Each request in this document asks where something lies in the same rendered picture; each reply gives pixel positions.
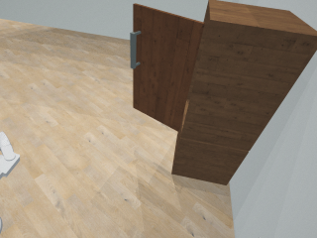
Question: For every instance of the left robot hand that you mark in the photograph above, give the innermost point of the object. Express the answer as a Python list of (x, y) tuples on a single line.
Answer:
[(8, 159)]

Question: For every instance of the cupboard door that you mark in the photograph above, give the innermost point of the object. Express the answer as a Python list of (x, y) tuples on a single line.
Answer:
[(166, 49)]

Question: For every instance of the handle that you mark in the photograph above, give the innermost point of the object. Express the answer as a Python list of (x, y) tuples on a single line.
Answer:
[(133, 49)]

